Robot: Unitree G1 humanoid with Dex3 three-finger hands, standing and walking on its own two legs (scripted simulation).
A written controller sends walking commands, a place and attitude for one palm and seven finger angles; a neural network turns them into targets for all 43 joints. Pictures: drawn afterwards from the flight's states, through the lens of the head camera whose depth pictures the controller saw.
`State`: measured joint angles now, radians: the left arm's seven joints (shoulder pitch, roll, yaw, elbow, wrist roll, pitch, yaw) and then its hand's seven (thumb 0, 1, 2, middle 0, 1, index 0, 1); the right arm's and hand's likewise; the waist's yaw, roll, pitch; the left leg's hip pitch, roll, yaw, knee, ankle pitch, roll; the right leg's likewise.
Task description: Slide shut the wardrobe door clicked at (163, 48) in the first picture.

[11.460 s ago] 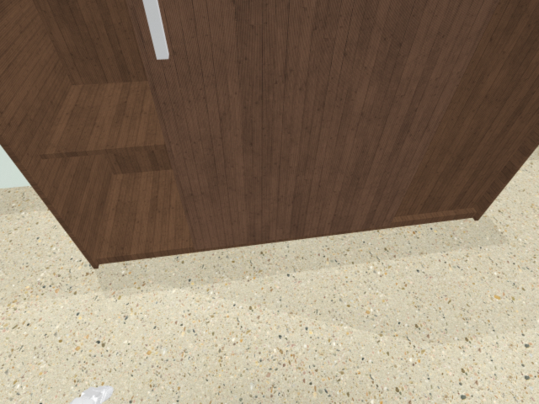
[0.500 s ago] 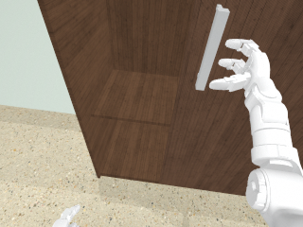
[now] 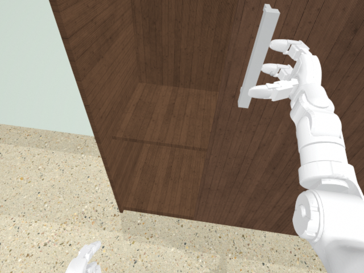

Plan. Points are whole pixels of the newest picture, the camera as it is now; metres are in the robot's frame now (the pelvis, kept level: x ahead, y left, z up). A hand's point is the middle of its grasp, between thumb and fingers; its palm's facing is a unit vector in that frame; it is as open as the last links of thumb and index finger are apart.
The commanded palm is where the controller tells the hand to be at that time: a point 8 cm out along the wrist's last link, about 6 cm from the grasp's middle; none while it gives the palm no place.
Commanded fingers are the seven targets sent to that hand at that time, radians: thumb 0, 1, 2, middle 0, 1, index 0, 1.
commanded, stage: feel for the door with the fingertips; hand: right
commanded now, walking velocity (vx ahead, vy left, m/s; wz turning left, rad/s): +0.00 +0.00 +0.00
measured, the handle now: (254, 60) +0.53 -0.12 +0.25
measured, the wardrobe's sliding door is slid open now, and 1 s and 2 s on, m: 0.41 0.41 0.41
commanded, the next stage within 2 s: slide the fingers in behind the handle in 0.34 s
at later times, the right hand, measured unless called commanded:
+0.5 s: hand (269, 70) +0.48 -0.15 +0.25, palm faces +0.07 +1.00 +0.01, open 14.0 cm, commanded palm +0.46 -0.19 +0.24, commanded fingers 0.00 0.50 -0.30 0.30 1.20 0.30 1.20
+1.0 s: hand (269, 75) +0.46 -0.14 +0.25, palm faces +0.06 +1.00 +0.02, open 14.0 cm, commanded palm +0.44 -0.18 +0.24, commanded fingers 0.00 0.50 -0.30 0.30 1.20 0.30 1.20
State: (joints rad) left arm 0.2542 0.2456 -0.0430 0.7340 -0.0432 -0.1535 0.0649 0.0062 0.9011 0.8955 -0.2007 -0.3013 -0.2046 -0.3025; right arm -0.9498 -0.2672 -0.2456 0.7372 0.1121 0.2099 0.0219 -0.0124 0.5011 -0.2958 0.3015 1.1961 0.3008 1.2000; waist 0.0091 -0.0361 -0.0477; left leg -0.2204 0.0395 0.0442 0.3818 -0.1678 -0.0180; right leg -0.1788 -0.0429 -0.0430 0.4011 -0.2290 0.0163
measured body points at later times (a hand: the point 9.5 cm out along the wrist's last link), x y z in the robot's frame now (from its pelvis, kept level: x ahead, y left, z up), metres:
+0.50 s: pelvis +0.01 -0.01 +0.00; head +0.02 +0.00 +0.45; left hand +0.07 +0.25 -0.12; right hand +0.47 -0.20 +0.25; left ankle +0.02 +0.13 -0.74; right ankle -0.01 -0.13 -0.74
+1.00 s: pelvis +0.01 +0.00 +0.00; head +0.00 +0.01 +0.45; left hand +0.15 +0.24 -0.10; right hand +0.45 -0.19 +0.25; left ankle +0.02 +0.13 -0.74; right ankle -0.01 -0.13 -0.74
